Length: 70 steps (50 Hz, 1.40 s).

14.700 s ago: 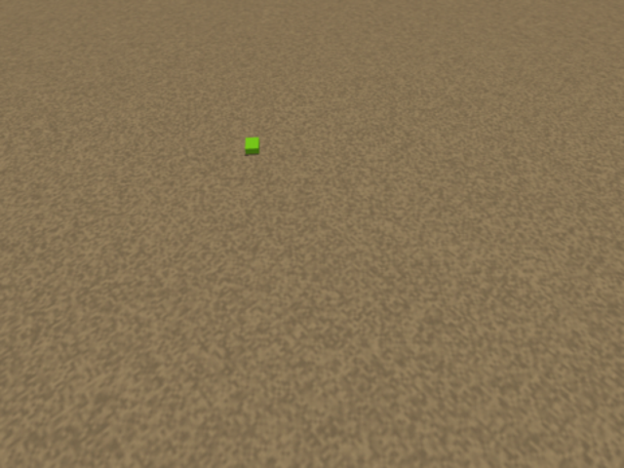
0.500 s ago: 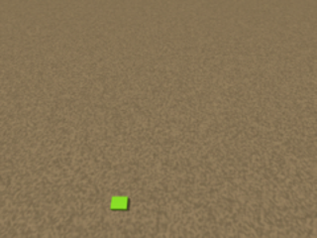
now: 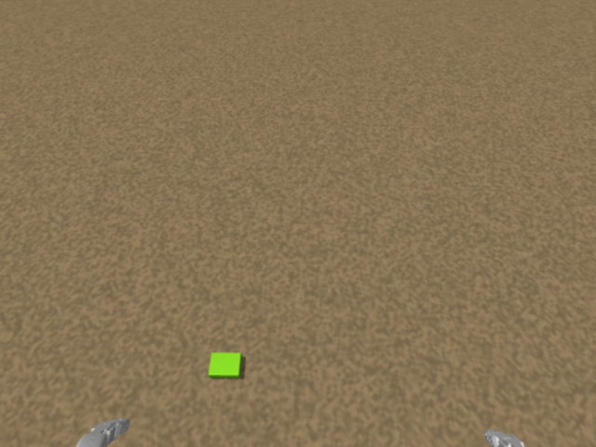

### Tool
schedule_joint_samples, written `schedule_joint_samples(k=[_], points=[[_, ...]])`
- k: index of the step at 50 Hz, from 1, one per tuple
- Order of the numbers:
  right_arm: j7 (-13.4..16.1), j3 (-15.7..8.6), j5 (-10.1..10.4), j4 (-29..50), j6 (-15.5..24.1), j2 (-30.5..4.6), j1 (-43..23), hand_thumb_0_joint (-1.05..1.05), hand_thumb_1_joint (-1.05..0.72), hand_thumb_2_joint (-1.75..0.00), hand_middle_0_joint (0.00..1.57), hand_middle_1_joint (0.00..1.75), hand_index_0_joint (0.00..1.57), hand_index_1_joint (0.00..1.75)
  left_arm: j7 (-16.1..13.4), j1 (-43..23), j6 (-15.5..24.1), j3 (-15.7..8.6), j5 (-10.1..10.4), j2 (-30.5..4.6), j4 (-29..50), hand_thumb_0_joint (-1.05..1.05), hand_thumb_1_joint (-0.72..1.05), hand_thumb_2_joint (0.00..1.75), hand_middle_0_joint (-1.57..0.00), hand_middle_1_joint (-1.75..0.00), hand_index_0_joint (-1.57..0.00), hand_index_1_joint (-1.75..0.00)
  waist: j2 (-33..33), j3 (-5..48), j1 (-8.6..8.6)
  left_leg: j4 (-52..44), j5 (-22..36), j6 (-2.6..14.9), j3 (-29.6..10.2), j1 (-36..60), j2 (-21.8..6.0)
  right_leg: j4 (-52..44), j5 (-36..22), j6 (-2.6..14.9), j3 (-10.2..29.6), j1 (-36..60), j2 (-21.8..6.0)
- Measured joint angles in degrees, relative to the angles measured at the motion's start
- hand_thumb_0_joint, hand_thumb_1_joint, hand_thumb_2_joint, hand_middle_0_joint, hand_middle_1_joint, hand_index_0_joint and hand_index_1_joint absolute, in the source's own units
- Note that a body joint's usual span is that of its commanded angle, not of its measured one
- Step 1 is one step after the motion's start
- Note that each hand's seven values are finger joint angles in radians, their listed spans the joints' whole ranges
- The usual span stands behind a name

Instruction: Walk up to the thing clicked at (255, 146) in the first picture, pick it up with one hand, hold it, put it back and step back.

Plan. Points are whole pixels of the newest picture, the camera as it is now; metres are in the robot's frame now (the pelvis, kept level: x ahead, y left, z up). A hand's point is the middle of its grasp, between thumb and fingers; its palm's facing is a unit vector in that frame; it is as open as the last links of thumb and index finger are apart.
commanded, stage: rise first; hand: left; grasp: from above
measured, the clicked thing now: (225, 365) +0.43 +0.24 -0.76
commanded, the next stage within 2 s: none
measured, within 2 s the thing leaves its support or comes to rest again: neither
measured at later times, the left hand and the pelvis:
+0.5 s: hand out of the picture +0.14 +0.26 -0.21, palm faces -0.13 -0.89 -0.44, open 13.1 cm; pelvis +0.00 +0.01 -0.07, yaw -1 degrees
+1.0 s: hand out of the picture +0.16 +0.28 -0.31, palm faces -0.36 -0.72 -0.59, open 13.8 cm; pelvis -0.03 +0.01 -0.17, yaw -2 degrees
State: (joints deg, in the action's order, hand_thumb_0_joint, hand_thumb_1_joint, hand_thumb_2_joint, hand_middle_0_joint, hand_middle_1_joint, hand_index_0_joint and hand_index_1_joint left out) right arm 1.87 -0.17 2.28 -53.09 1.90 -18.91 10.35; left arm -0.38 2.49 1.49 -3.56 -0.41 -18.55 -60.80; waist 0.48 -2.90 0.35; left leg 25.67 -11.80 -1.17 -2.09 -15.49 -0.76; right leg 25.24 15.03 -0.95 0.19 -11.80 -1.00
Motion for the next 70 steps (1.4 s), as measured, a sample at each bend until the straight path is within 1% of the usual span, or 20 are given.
schedule_joint_samples(k=[3,6,11,14,17,20,25,30,38,41,43,45,47,55,61,64,67,70], points=[[-0.1,-0.8,-0.7,4.3,0.3,2.1,0.6,0.01,-0.90,-0.90,0.20,0.30,0.20,0.30,1.5,-4.6,-0.3,-3.1,-3.2,-0.5,-1.0,0.01,0.73,0.85,-0.26,-0.48,-0.26,-0.48,-0.5,1.0,0.32,5.8,-1.9,-0.26,0.0,-6.8,-0.3,6.1,2.0,0.09,0.2,-7.0,0.4],[-0.6,-1.2,-0.9,8.0,0.1,3.9,1.8,0.01,-0.90,-0.90,0.20,0.30,0.20,0.30,1.9,-5.0,-1.4,-4.9,-5.7,-0.8,2.4,0.00,0.56,0.82,-0.28,-0.59,-0.28,-0.58,-0.9,2.1,0.72,10.3,-3.9,-0.29,0.3,-11.1,-0.4,10.7,3.9,0.16,0.6,-11.5,0.6],[-1.2,-1.0,-0.6,12.4,-0.6,5.1,3.5,0.01,-0.90,-0.90,0.20,0.30,0.20,0.30,1.5,-1.7,-6.0,-5.0,-8.0,-0.2,8.6,0.00,0.23,0.80,-0.31,-0.71,-0.31,-0.71,-0.4,4.4,1.46,15.1,-6.4,-0.07,0.5,-15.6,-0.4,15.2,6.2,0.00,0.9,-15.9,0.7],[-1.4,-1.1,-0.7,14.5,-0.2,5.3,3.8,0.01,-0.90,-0.90,0.20,0.30,0.20,0.30,1.2,0.5,-8.3,-5.2,-9.1,0.2,11.9,0.00,0.03,0.79,-0.32,-0.75,-0.31,-0.76,-0.2,5.7,1.50,19.5,-8.5,0.08,0.5,-19.5,-0.4,19.4,8.2,-0.18,1.0,-19.7,0.7],[-1.4,-1.5,-1.0,16.1,0.7,5.2,3.7,0.01,-0.91,-0.90,0.20,0.30,0.20,0.30,1.1,3.0,-9.2,-5.6,-10.1,0.5,16.0,0.00,-0.13,0.80,-0.32,-0.79,-0.31,-0.80,-0.2,6.8,1.23,24.5,-10.8,0.17,0.4,-23.8,-0.3,24.2,10.6,-0.35,0.9,-23.8,0.7],[-1.1,-1.9,-1.2,17.3,1.5,5.1,3.2,0.01,-0.92,-0.90,0.20,0.30,0.20,0.30,1.0,5.3,-9.8,-5.4,-11.1,0.5,20.6,0.00,-0.25,0.82,-0.31,-0.82,-0.30,-0.83,-0.1,7.4,0.96,29.0,-12.9,0.24,0.2,-27.6,-0.2,28.6,12.6,-0.49,0.8,-27.4,0.7],[-0.8,-2.2,-1.6,18.8,2.6,5.2,2.0,0.01,-0.91,-0.90,0.20,0.30,0.20,0.30,1.0,8.9,-11.2,-4.9,-12.2,0.5,27.6,0.00,-0.36,0.85,-0.28,-0.85,-0.27,-0.87,-0.1,8.3,0.85,34.6,-15.4,0.29,-0.2,-32.7,-0.3,33.6,15.1,-0.57,0.5,-32.1,0.9],[-0.8,-1.9,-1.8,20.5,3.5,5.5,1.2,0.01,-0.91,-0.90,0.20,0.30,0.20,0.30,0.8,11.5,-12.8,-4.2,-13.4,0.3,32.8,0.00,-0.41,0.87,-0.26,-0.88,-0.24,-0.89,0.0,9.2,0.96,38.4,-17.0,0.27,-0.6,-36.8,-0.4,37.1,16.6,-0.61,0.2,-35.9,1.1],[-1.5,-1.6,-2.2,22.5,4.8,5.7,0.4,0.01,-0.92,-0.91,0.20,0.30,0.20,0.30,0.4,13.8,-13.6,-4.1,-15.0,-0.3,38.6,0.00,-0.44,0.87,-0.24,-0.89,-0.23,-0.91,0.0,10.5,1.04,44.8,-19.3,0.18,-1.1,-44.0,-0.5,43.3,19.0,-0.59,-0.2,-42.8,1.3],[-1.8,-1.6,-2.2,22.9,5.2,5.5,0.0,0.01,-0.93,-0.91,0.20,0.30,0.20,0.30,0.3,13.8,-13.3,-3.8,-16.2,-0.8,39.5,0.00,-0.45,0.88,-0.24,-0.89,-0.23,-0.91,0.2,11.0,1.01,47.5,-20.1,0.14,-1.4,-47.0,-0.4,46.0,20.0,-0.58,-0.4,-45.7,1.4],[-2.0,-1.5,-2.3,23.0,5.6,5.3,-0.4,0.01,-0.94,-0.91,0.20,0.30,0.20,0.30,0.3,12.9,-12.5,-3.7,-17.3,-1.3,38.8,0.00,-0.46,0.88,-0.24,-0.89,-0.23,-0.91,0.3,11.4,1.02,49.6,-20.7,0.12,-1.5,-49.7,-0.4,48.3,20.7,-0.57,-0.4,-48.3,1.4],[-2.3,-1.6,-2.3,23.0,6.2,5.0,-0.9,0.01,-0.94,-0.91,0.20,0.30,0.20,0.30,0.3,11.3,-11.1,-3.8,-19.0,-2.1,37.2,0.00,-0.47,0.89,-0.24,-0.89,-0.22,-0.91,0.2,11.8,0.97,52.3,-21.4,0.09,-1.6,-52.9,-0.3,51.1,21.5,-0.56,-0.4,-51.6,1.4],[-2.7,-1.7,-2.4,22.6,6.8,4.6,-1.6,0.01,-0.94,-0.91,0.20,0.30,0.20,0.30,0.3,9.2,-9.2,-3.9,-21.1,-3.0,35.2,0.00,-0.48,0.89,-0.24,-0.89,-0.22,-0.91,0.1,12.3,0.96,55.4,-22.2,0.03,-1.6,-56.7,-0.3,54.5,22.5,-0.59,-0.3,-55.5,1.4],[-4.3,-2.9,-2.7,19.4,7.6,2.9,-5.5,0.01,-0.94,-0.91,0.20,0.30,0.20,0.30,-1.1,-1.8,0.6,-4.4,-31.1,-7.0,28.3,0.00,-0.48,0.91,-0.24,-0.88,-0.22,-0.90,-0.2,13.6,0.38,70.1,-25.2,-0.34,-2.0,-73.9,-0.2,69.9,26.2,-0.69,-0.1,-72.7,1.9],[-5.2,-3.4,-3.2,16.9,6.3,2.4,-7.7,0.01,-0.94,-0.91,0.20,0.30,0.20,0.30,-3.2,-12.2,5.6,-5.3,-38.7,-10.0,21.9,0.00,-0.46,0.91,-0.23,-0.90,-0.22,-0.92,0.0,12.8,-0.36,80.1,-25.9,-0.68,-2.9,-85.8,-0.6,80.0,27.0,-0.79,-0.5,-84.5,2.9],[-5.6,-3.4,-3.6,15.7,5.5,2.6,-7.8,0.01,-0.94,-0.91,0.20,0.30,0.20,0.30,-3.6,-17.5,7.7,-5.5,-42.3,-11.8,18.0,0.00,-0.45,0.91,-0.23,-0.91,-0.22,-0.92,-0.1,12.1,-0.52,84.5,-25.7,-0.88,-3.5,-90.9,-0.7,84.4,26.9,-0.80,-0.8,-89.6,3.3],[-5.9,-3.2,-4.0,14.4,4.6,2.8,-7.3,0.01,-0.94,-0.91,0.20,0.30,0.20,0.30,-4.0,-22.1,10.0,-5.8,-46.3,-13.8,14.5,0.00,-0.45,0.91,-0.24,-0.91,-0.23,-0.92,-0.2,11.2,-0.37,88.7,-25.5,-1.13,-4.1,-95.5,-0.6,88.4,26.7,-0.83,-1.2,-94.1,3.6],[-6.1,-3.0,-4.3,13.2,3.7,3.0,-6.6,0.01,-0.94,-0.91,0.20,0.30,0.20,0.30,-4.8,-26.1,12.1,-6.0,-49.6,-15.7,11.3,0.00,-0.44,0.90,-0.24,-0.91,-0.23,-0.91,-0.1,10.2,0.04,92.4,-25.1,-1.25,-4.7,-99.4,-0.5,92.1,26.5,-0.99,-1.5,-97.8,3.9]])
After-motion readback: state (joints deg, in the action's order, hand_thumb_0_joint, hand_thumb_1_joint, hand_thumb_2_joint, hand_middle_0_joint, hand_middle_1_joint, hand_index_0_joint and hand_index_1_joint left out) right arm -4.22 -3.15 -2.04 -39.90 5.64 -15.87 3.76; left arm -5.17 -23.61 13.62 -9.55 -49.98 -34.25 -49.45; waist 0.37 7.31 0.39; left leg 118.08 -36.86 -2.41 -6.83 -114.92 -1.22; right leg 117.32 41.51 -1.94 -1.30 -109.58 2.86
